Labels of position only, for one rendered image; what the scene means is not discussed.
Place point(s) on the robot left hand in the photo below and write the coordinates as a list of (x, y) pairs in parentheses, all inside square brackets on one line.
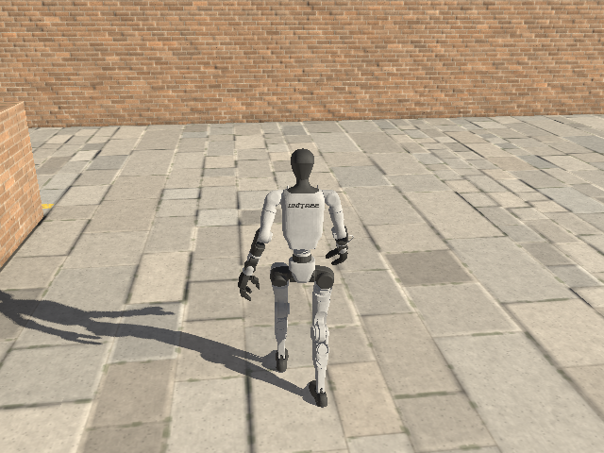
[(243, 279)]

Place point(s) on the right robot shin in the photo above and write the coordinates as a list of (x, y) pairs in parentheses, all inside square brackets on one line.
[(320, 357)]

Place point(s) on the robot right hand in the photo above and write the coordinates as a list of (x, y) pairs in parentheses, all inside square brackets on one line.
[(334, 252)]

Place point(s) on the right robot foot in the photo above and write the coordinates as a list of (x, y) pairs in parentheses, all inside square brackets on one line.
[(320, 399)]

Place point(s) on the robot left upper arm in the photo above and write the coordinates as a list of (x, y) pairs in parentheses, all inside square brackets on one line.
[(268, 213)]

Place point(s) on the robot right forearm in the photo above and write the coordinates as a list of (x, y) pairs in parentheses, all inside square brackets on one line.
[(342, 243)]

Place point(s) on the robot left forearm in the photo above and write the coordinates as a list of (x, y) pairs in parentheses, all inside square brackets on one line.
[(254, 255)]

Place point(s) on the robot right upper arm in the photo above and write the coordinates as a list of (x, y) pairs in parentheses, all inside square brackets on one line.
[(332, 199)]

